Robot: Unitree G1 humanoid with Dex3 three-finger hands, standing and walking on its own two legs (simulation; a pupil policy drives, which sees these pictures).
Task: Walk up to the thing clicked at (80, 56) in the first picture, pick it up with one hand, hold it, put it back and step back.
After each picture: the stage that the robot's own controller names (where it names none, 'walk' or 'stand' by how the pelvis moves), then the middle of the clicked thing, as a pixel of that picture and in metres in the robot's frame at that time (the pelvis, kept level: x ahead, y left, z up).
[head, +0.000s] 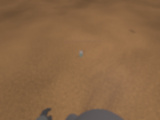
stand; (81, 54) +1.28 +0.19 -0.72
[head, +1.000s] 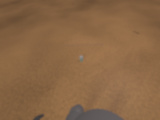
walk; (81, 58) +1.16 +0.24 -0.72
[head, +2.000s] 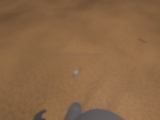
walk; (76, 73) +0.75 +0.25 -0.72
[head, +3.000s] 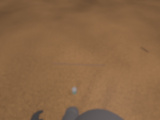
walk; (74, 90) +0.46 +0.17 -0.69
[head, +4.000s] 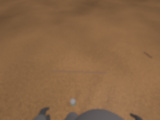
stand; (73, 102) +0.32 +0.18 -0.72
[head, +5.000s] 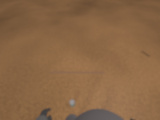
stand; (72, 103) +0.31 +0.19 -0.73
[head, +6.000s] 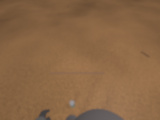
stand; (72, 103) +0.31 +0.20 -0.73
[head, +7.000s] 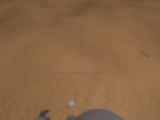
stand; (72, 104) +0.30 +0.20 -0.73
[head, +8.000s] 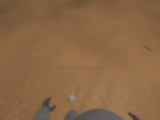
go down; (72, 98) +0.32 +0.19 -0.72
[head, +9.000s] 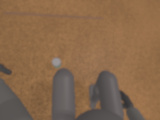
go down; (56, 63) +0.39 +0.23 -0.29
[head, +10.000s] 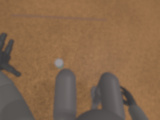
close in; (59, 64) +0.38 +0.24 -0.29
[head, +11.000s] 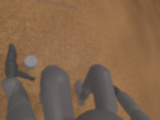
close in; (31, 62) +0.36 +0.27 -0.21
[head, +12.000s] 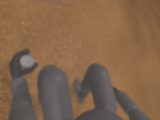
close; (27, 63) +0.36 +0.27 -0.21
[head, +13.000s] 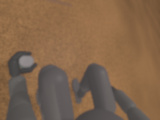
lift; (26, 63) +0.36 +0.27 -0.22
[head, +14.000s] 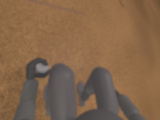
lift; (41, 68) +0.31 +0.25 -0.19
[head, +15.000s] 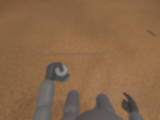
lift; (62, 74) +0.32 +0.18 +0.01
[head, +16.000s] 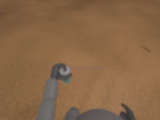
hold; (66, 75) +0.33 +0.17 +0.01
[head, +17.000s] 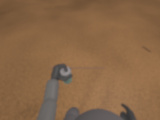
hold; (66, 75) +0.32 +0.17 +0.01
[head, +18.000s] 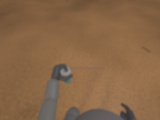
hold; (66, 75) +0.32 +0.17 +0.01
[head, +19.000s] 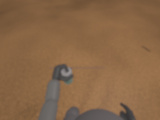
hold; (67, 75) +0.32 +0.16 +0.00
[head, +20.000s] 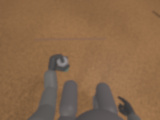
crouch; (63, 64) +0.39 +0.19 -0.08
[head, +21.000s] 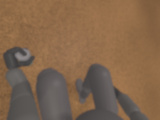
lower; (25, 58) +0.39 +0.29 -0.22
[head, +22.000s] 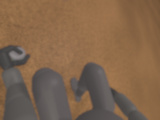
lower; (18, 57) +0.40 +0.29 -0.22
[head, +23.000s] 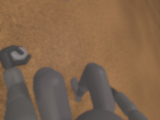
lower; (20, 56) +0.40 +0.29 -0.22
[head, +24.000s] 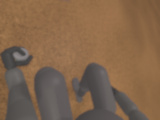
lower; (22, 57) +0.39 +0.29 -0.22
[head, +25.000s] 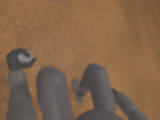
loosen; (25, 59) +0.38 +0.27 -0.22
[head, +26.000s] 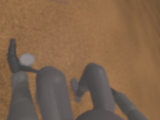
withdraw; (26, 61) +0.38 +0.26 -0.22
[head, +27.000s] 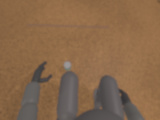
walk; (67, 66) +0.41 +0.20 -0.34
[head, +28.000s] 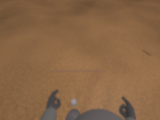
stand; (74, 102) +0.33 +0.15 -0.66
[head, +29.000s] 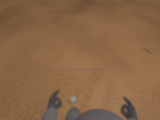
stand; (73, 100) +0.35 +0.17 -0.66
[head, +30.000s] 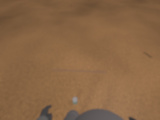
stand; (75, 100) +0.35 +0.15 -0.70
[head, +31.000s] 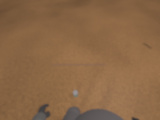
walk; (75, 93) +0.37 +0.16 -0.71
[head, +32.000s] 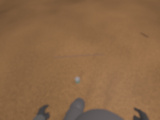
walk; (77, 80) +0.55 +0.20 -0.70
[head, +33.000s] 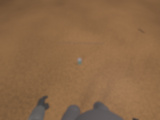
walk; (79, 61) +0.89 +0.16 -0.70
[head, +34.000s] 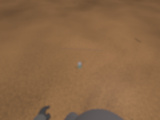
stand; (79, 65) +0.97 +0.17 -0.71
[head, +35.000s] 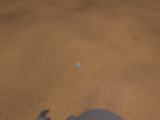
stand; (78, 66) +0.98 +0.19 -0.73
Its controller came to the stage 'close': yes
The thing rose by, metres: 0.71
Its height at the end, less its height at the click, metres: +0.00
